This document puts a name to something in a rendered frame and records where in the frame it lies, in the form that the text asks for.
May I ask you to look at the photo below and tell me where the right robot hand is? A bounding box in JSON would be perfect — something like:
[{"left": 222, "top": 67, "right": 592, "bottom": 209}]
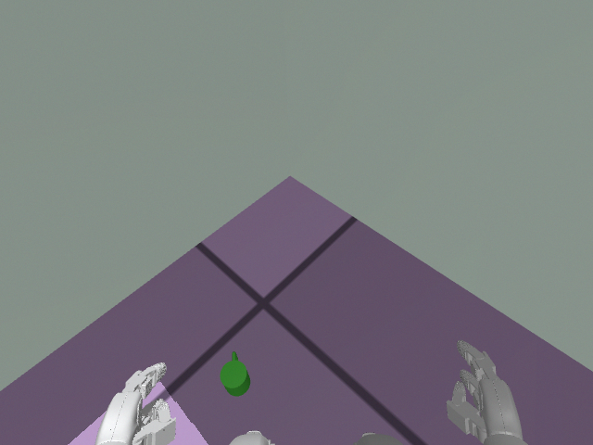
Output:
[{"left": 447, "top": 340, "right": 523, "bottom": 444}]

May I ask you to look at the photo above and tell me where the left robot hand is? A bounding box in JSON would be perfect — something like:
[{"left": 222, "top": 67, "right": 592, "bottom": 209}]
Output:
[{"left": 95, "top": 362, "right": 176, "bottom": 445}]

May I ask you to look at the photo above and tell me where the mug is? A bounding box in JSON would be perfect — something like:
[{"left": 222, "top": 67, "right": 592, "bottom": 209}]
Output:
[{"left": 220, "top": 352, "right": 250, "bottom": 396}]

